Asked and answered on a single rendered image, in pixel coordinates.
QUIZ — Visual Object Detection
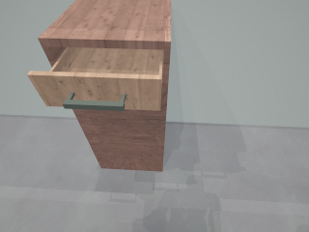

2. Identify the handle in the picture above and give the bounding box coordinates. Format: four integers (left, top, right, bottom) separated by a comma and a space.
62, 92, 126, 111

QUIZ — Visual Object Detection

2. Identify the drawer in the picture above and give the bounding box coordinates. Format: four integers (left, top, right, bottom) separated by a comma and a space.
27, 47, 164, 111

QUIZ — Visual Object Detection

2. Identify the cabinet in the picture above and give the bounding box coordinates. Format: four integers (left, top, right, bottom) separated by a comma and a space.
38, 0, 171, 172

